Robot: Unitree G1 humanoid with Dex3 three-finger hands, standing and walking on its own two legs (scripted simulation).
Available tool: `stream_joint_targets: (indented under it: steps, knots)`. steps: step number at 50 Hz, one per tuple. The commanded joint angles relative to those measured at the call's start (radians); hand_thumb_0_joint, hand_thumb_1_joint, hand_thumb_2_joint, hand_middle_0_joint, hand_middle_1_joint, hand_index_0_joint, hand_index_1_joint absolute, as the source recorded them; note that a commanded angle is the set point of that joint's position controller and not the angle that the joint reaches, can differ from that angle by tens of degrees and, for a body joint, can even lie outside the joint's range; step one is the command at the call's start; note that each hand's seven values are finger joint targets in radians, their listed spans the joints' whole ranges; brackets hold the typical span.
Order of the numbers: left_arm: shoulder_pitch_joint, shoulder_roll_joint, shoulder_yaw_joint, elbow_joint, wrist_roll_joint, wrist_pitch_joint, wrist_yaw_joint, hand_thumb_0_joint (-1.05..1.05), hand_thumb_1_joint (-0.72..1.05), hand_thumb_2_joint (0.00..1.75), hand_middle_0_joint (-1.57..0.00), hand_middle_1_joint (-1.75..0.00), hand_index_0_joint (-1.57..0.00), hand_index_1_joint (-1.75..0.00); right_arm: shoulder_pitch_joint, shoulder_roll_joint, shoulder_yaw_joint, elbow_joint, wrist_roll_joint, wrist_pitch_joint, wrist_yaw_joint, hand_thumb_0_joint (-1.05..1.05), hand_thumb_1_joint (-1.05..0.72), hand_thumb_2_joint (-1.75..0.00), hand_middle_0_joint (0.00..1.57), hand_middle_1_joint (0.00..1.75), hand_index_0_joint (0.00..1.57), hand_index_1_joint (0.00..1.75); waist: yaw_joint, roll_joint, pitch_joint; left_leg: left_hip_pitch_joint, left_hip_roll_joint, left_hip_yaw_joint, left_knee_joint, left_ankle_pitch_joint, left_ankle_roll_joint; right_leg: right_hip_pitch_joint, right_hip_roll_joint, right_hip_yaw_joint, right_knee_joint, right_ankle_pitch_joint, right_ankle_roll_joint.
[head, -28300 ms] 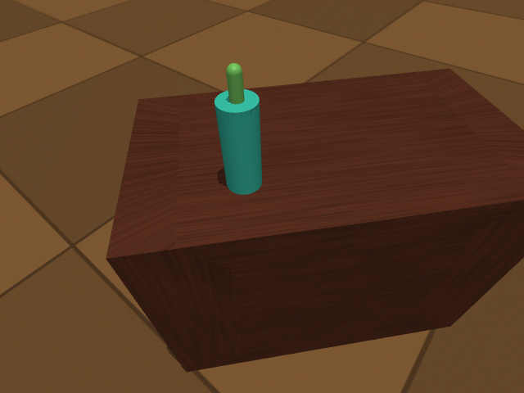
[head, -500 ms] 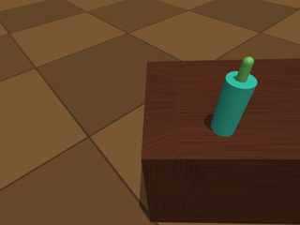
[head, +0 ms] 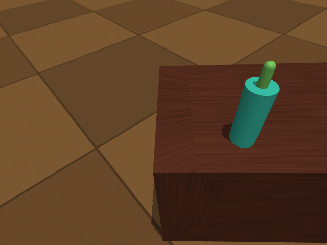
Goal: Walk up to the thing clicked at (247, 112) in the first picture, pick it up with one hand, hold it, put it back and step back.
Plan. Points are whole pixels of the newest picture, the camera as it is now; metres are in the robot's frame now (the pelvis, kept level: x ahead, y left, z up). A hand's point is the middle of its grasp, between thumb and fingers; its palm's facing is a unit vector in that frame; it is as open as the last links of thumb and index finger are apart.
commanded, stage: stand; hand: right
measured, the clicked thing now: (254, 106) +0.46 -0.21 +0.10
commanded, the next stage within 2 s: step back in 0.50 s
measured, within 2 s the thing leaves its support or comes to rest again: neither
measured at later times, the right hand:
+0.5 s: hand out of the picture +0.06 -0.25 -0.16, palm faces -0.03 +0.94 -0.34, open 7.4 cm
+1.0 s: hand out of the picture -0.05 -0.19 -0.15, palm faces -0.03 +0.90 -0.44, open 7.4 cm
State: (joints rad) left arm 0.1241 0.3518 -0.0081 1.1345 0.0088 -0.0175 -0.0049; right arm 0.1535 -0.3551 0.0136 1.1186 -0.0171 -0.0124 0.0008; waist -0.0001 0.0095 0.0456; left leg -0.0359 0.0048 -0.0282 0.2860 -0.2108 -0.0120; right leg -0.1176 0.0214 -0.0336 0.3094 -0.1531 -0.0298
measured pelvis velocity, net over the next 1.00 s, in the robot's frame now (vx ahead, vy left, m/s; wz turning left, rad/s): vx -0.09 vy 0.08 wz -0.02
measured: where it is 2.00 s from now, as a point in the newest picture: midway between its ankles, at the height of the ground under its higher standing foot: outside the picture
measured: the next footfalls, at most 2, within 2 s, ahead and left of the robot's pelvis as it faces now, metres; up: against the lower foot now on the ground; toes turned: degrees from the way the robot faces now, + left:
left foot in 0.84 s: -0.05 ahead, +0.18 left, +0.00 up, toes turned -3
right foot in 1.30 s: -0.14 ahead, -0.04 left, +0.00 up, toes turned -3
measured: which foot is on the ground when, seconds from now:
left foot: down 0.00-0.60, up 0.62-0.82, down 0.84-1.00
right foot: down 0.00-0.86, up 0.88-1.00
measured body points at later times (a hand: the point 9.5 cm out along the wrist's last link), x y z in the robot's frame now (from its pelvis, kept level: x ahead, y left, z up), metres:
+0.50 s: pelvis +0.00 +0.00 +0.00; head +0.01 +0.00 +0.45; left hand +0.08 +0.30 -0.13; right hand +0.06 -0.30 -0.14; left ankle -0.03 +0.13 -0.75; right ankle +0.01 -0.10 -0.75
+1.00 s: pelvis -0.09 +0.08 -0.01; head -0.01 +0.11 +0.43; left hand +0.06 +0.38 -0.16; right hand -0.05 -0.24 -0.12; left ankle -0.09 +0.18 -0.75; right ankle -0.10 -0.07 -0.67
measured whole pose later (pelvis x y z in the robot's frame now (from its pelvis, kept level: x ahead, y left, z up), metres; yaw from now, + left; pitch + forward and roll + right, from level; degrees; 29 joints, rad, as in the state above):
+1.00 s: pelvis -0.09 +0.08 -0.01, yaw -1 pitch -1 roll -2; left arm 0.04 0.41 0.05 0.90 0.00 0.08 0.02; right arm 0.18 -0.35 -0.04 0.96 -0.04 0.03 0.00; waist -0.03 -0.06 0.19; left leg -0.22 -0.01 -0.03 0.53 -0.30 0.04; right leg -0.48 0.13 0.17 1.12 -0.50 -0.01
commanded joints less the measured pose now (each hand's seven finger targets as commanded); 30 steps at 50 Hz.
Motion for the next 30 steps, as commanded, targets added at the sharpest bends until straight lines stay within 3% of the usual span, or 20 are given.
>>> stream_joint_targets:
  steps: [1,5,11,24,25,26,28,29,30]
  knots:
    - [-0.039,0.213,0.042,-0.056,-0.002,-0.019,0.017,0.00,0.90,0.90,-0.20,-0.30,-0.20,-0.30,-0.024,-0.203,-0.044,-0.056,0.006,-0.018,-0.016,0.00,-0.90,-0.90,0.20,0.30,0.20,0.30,0.005,0.001,-0.053,-0.052,0.130,-0.085,-0.049,0.144,0.035,0.050,-0.154,0.132,-0.036,0.163,-0.005]
    - [-0.043,0.212,0.041,-0.057,-0.002,-0.019,0.017,0.00,0.90,0.90,-0.20,-0.30,-0.20,-0.30,-0.025,-0.206,-0.046,-0.056,0.007,-0.019,-0.017,0.00,-0.90,-0.90,0.20,0.30,0.20,0.30,0.002,-0.011,-0.062,-0.043,0.131,-0.079,-0.043,0.172,0.034,0.059,-0.155,0.133,-0.035,0.207,-0.005]
    - [-0.040,0.216,0.042,-0.059,-0.002,-0.018,0.018,0.00,0.90,0.90,-0.20,-0.30,-0.20,-0.30,-0.029,-0.206,-0.047,-0.057,0.005,-0.016,-0.017,0.00,-0.90,-0.90,0.20,0.30,0.20,0.30,0.005,-0.007,-0.053,-0.050,0.128,-0.079,-0.051,0.151,0.030,0.048,-0.148,0.127,-0.040,0.156,-0.004]
    - [-0.045,0.217,0.044,-0.059,-0.004,-0.021,0.019,0.00,0.90,0.90,-0.20,-0.30,-0.20,-0.30,-0.026,-0.202,-0.046,-0.059,0.005,-0.018,-0.017,0.00,-0.90,-0.90,0.20,0.30,0.20,0.30,0.003,-0.013,-0.058,-0.049,0.131,-0.076,-0.051,0.158,0.034,0.063,-0.153,0.134,-0.036,0.194,-0.005]
    - [-0.049,0.278,0.096,-0.092,-0.017,-0.008,0.019,0.00,0.90,0.90,-0.20,-0.30,-0.20,-0.30,-0.077,-0.258,-0.073,-0.076,0.011,-0.001,-0.014,0.00,-0.90,-0.90,0.20,0.30,0.20,0.30,0.018,-0.023,0.055,-0.118,0.108,-0.068,0.071,0.287,0.057,-0.019,-0.147,0.154,0.036,0.372,-0.011]
    - [-0.041,0.283,0.100,-0.103,-0.019,-0.003,0.023,0.00,0.90,0.90,-0.20,-0.30,-0.20,-0.30,-0.057,-0.243,-0.074,-0.091,0.020,0.006,-0.015,0.00,-0.90,-0.90,0.20,0.30,0.20,0.30,0.009,-0.031,0.019,-0.126,0.090,-0.048,0.129,0.299,0.055,0.000,-0.164,0.153,0.054,0.434,-0.030]
    - [-0.030,0.295,0.110,-0.126,-0.021,0.003,0.026,0.00,0.90,0.90,-0.20,-0.30,-0.20,-0.30,-0.022,-0.220,-0.075,-0.104,0.027,0.016,-0.016,0.00,-0.90,-0.90,0.20,0.30,0.20,0.30,0.006,-0.082,-0.040,-0.129,0.029,-0.005,0.263,0.196,0.044,0.007,-0.236,0.221,0.031,0.484,-0.100]
    - [-0.032,0.305,0.117,-0.142,-0.017,0.007,0.028,0.00,0.90,0.90,-0.20,-0.30,-0.20,-0.30,-0.017,-0.215,-0.080,-0.113,0.026,0.025,-0.016,0.00,-0.90,-0.90,0.20,0.30,0.20,0.30,0.009,-0.118,-0.055,-0.152,-0.016,0.015,0.355,0.051,0.039,-0.001,-0.291,0.272,0.009,0.475,-0.153]
    - [-0.052,0.300,0.115,-0.166,-0.007,0.009,0.030,0.00,0.90,0.90,-0.20,-0.30,-0.20,-0.30,-0.012,-0.210,-0.088,-0.122,0.023,0.036,-0.014,0.00,-0.90,-0.90,0.20,0.30,0.20,0.30,0.012,-0.172,-0.067,-0.191,-0.050,0.002,0.499,-0.256,0.043,-0.018,-0.356,0.339,-0.011,0.467,-0.209]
